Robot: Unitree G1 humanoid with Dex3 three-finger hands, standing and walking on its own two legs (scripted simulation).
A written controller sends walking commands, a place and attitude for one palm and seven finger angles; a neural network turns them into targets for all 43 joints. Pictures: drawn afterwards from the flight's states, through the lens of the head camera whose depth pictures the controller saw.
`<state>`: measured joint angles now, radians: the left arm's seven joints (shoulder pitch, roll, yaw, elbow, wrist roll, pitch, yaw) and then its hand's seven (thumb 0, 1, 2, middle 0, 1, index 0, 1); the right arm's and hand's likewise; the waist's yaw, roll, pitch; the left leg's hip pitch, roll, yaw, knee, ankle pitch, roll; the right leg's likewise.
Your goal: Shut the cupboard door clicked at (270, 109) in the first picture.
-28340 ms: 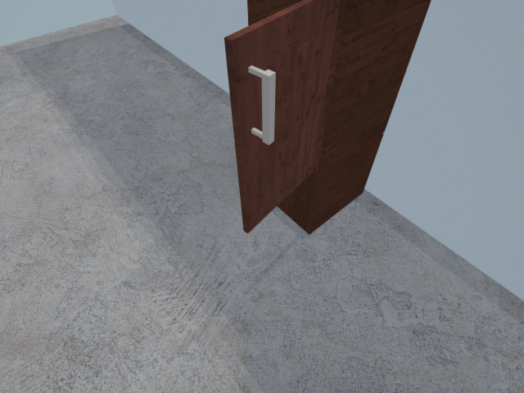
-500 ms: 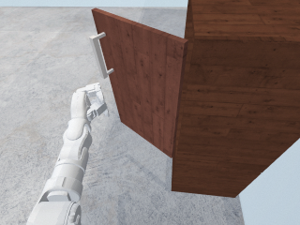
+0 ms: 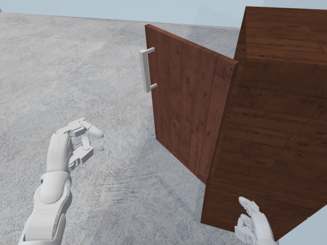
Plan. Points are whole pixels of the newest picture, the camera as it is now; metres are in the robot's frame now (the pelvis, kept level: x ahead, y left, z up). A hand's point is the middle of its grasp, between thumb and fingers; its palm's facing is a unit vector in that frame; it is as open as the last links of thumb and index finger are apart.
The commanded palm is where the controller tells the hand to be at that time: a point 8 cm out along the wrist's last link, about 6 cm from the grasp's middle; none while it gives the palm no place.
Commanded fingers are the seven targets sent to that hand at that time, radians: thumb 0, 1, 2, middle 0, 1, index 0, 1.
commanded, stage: draw the hand back to the body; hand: left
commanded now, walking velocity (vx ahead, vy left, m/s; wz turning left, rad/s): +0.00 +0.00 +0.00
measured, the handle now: (149, 70) +0.66 +0.13 +0.10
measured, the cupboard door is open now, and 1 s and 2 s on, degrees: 56 56 56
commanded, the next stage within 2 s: step back with the hand held close in 0.78 s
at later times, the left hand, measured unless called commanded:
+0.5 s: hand (22, 175) +0.19 +0.29 +0.16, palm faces +0.49 -0.76 -0.43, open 6.8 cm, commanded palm +0.15 +0.31 +0.17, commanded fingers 0.00 0.90 0.90 -0.20 -0.30 -0.20 -0.30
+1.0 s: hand (29, 169) +0.20 +0.28 +0.16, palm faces +0.46 -0.77 -0.44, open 7.4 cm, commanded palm +0.15 +0.31 +0.17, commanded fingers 0.00 0.90 0.90 -0.20 -0.30 -0.20 -0.30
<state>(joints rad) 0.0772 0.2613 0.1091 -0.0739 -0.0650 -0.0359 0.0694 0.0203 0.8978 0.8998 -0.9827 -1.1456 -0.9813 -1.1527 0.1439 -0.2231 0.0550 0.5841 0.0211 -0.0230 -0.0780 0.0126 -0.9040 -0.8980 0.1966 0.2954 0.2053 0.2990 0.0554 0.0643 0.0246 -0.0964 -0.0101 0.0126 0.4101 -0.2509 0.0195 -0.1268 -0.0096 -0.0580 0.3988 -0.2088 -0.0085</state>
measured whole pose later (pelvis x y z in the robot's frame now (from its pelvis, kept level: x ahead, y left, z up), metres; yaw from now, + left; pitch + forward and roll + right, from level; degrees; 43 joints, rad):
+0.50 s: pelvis +0.01 +0.01 +0.00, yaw +0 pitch -4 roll -1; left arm 0.49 0.34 0.37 -0.37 -0.06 -0.08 0.12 0.02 0.89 0.90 -0.32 -0.42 -0.32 -0.43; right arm 0.21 -0.24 0.00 0.64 0.01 -0.05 -0.08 0.02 -0.90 -0.90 0.20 0.30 0.20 0.30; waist 0.07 0.09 0.00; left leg -0.07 -0.02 0.02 0.41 -0.27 0.03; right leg -0.09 -0.02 -0.05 0.38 -0.21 0.01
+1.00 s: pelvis +0.00 +0.01 +0.00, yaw +0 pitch -2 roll -1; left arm 0.46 0.35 0.39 -0.35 -0.06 -0.12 0.11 0.02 0.89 0.90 -0.21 -0.30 -0.21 -0.30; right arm 0.20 -0.23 0.02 0.62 0.01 -0.05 -0.07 0.02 -0.90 -0.90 0.20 0.30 0.21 0.30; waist 0.04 0.09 0.00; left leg -0.14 -0.01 0.02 0.45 -0.27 0.03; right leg -0.15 -0.01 -0.05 0.38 -0.20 0.01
